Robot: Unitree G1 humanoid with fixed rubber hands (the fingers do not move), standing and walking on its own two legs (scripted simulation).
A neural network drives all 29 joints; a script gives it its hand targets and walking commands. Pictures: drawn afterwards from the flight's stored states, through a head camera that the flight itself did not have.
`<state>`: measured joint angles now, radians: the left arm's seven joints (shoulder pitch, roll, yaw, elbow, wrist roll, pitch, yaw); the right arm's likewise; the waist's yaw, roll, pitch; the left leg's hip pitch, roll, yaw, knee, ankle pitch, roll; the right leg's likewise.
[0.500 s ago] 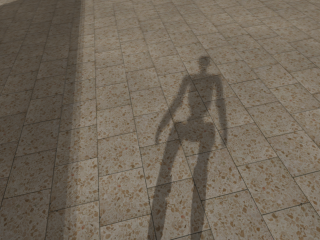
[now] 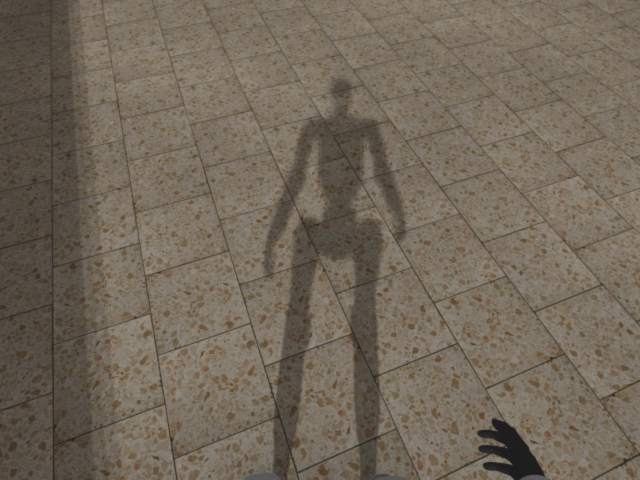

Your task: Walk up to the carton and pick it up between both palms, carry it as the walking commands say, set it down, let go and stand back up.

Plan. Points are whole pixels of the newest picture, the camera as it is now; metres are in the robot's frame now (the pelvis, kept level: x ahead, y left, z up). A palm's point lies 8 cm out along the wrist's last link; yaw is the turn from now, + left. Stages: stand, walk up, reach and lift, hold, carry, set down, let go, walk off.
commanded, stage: walk up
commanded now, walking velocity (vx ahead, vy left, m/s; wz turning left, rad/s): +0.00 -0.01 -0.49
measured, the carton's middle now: out of the picture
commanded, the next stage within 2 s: none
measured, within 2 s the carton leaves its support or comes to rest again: neither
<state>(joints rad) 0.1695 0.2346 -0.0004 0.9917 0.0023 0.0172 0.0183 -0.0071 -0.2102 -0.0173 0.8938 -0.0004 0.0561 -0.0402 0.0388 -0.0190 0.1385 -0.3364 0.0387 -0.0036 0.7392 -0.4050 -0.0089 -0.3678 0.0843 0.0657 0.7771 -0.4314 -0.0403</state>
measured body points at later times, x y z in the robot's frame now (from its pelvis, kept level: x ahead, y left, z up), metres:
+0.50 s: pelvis +0.02 -0.04 +0.00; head +0.10 -0.10 +0.44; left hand +0.15 +0.20 -0.13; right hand +0.05 -0.29 -0.17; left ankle +0.01 +0.16 -0.64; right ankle -0.04 -0.08 -0.71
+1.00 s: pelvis +0.06 +0.00 +0.00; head +0.14 -0.02 +0.44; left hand +0.22 +0.20 -0.16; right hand +0.09 -0.28 -0.13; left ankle +0.09 +0.12 -0.71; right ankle -0.04 -0.07 -0.67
